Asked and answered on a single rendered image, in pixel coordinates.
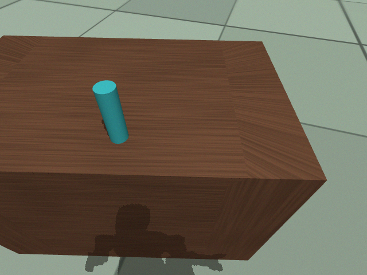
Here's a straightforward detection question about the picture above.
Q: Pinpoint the can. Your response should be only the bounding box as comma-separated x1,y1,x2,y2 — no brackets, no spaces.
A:
92,80,128,144

